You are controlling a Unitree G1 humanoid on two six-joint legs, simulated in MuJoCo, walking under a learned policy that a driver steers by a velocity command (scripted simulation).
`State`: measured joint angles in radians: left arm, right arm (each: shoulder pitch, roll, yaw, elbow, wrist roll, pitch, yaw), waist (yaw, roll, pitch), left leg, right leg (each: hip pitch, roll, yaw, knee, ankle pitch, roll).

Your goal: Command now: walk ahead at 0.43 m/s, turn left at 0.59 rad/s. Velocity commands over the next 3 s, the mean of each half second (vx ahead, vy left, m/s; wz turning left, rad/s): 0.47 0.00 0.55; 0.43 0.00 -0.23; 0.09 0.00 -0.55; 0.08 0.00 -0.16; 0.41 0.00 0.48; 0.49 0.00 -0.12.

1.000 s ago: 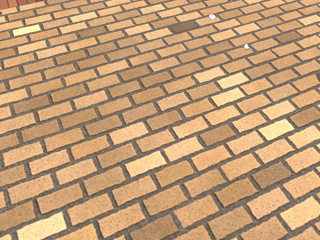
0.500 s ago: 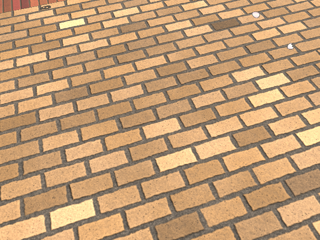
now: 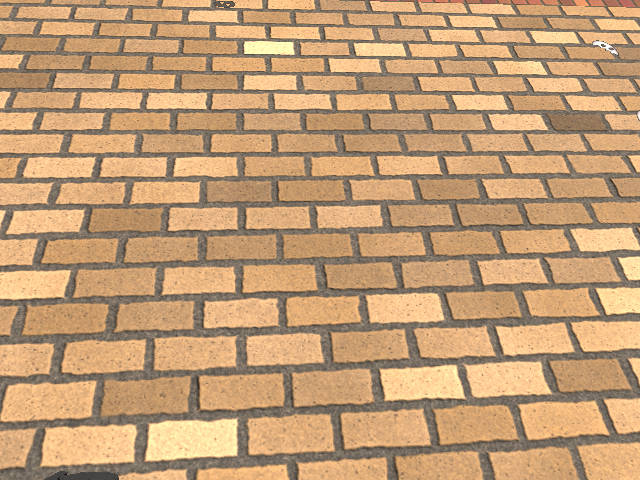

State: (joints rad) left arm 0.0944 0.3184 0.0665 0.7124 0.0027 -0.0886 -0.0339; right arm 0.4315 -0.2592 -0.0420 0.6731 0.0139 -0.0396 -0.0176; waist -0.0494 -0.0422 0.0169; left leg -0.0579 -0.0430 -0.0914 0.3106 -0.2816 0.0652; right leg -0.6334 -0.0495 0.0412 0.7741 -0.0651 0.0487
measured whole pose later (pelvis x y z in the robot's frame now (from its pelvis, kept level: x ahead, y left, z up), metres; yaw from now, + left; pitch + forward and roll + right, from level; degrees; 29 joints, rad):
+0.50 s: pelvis +0.27 -0.02 +0.00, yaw +17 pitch +1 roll -3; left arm 0.33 0.29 0.07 0.83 0.00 -0.10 -0.01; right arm 0.17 -0.31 -0.06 0.62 0.02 -0.02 0.00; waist 0.07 0.05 0.04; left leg -0.67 0.10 -0.07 0.94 -0.18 0.00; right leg -0.06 0.02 -0.14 0.26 -0.21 -0.02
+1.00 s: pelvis +0.50 +0.10 +0.00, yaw +5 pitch +0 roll +2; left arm 0.13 0.31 0.06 0.71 -0.01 -0.01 -0.03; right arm 0.28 -0.28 -0.07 0.78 -0.01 -0.08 -0.02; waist -0.05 -0.05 0.07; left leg -0.08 0.00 0.19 0.30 -0.23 0.02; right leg -0.64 -0.08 0.01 0.81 -0.08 0.04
